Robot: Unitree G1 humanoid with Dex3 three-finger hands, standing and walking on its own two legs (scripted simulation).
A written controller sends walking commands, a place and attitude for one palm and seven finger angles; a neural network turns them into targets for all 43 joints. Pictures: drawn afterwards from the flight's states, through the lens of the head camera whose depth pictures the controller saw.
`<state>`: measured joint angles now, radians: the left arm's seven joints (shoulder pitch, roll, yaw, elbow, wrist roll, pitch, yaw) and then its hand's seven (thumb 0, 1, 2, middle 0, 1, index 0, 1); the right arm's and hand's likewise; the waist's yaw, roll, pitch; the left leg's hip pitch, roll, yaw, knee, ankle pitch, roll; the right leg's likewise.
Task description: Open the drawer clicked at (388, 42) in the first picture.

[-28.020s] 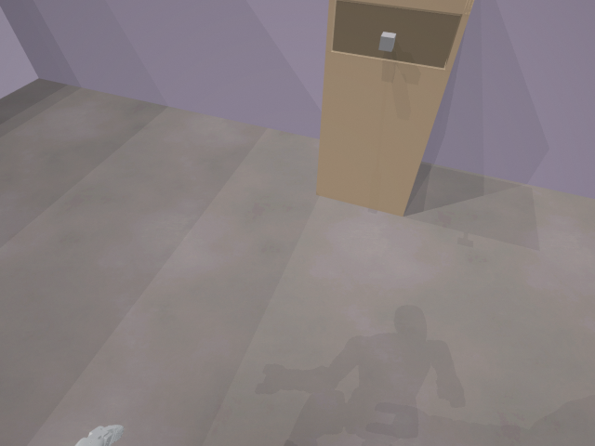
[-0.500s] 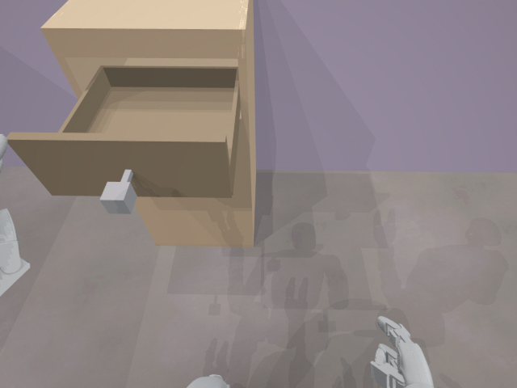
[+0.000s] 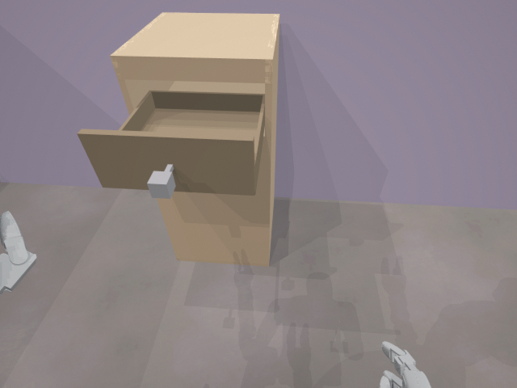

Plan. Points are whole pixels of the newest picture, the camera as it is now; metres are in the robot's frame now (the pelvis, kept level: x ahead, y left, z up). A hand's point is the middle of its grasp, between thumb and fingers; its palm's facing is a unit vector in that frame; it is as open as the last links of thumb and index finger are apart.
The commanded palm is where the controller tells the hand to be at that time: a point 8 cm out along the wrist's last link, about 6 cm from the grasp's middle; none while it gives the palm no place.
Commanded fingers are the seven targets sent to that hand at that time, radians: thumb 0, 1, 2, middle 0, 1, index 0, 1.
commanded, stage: stop stepping back and stand still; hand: left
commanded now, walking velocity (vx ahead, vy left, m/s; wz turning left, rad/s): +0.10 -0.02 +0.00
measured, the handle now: (165, 178) +0.54 +0.23 +0.03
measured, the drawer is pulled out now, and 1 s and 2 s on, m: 0.27 0.27 0.27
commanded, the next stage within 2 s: let the arm hang, fingers relaxed in 0.72 s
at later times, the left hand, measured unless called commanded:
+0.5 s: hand (50, 244) +0.23 +0.25 +0.20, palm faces +0.41 -0.77 -0.49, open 7.4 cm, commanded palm +0.16 +0.28 +0.22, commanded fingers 0.00 0.90 0.90 -0.20 -0.30 -0.20 -0.30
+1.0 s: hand (101, 364) +0.19 +0.27 -0.07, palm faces +0.06 -0.90 -0.43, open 7.4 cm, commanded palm none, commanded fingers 0.00 0.90 0.90 -0.20 -0.30 -0.20 -0.30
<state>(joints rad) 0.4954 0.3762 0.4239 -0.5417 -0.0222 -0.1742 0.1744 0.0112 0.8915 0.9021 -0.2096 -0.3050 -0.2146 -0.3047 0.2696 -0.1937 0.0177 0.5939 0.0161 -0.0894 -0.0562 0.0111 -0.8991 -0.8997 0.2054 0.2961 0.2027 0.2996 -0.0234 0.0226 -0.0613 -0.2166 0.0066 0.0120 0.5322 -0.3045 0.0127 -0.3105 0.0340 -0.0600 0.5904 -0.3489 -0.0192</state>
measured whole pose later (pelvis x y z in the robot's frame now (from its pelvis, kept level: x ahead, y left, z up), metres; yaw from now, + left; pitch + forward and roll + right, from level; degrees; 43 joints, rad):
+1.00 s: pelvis +0.01 +0.03 -0.01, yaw +0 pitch +1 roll +2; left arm 0.26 0.30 0.10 0.40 0.03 0.05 0.02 0.00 0.91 0.90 -0.20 -0.30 -0.20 -0.30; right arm 0.12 -0.28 0.00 0.78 -0.01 -0.04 0.01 0.01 -0.90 -0.90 0.21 0.30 0.20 0.30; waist -0.02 0.04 0.02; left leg -0.29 -0.07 0.07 0.56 -0.28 0.06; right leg -0.37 -0.03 0.01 0.67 -0.30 -0.02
